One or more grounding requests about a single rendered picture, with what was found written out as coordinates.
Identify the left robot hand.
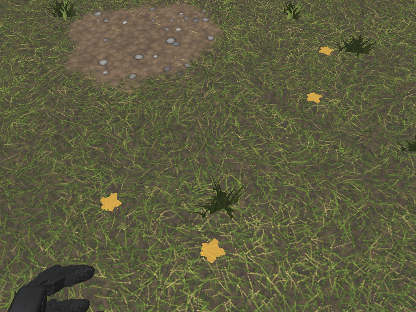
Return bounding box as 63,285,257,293
7,265,104,312

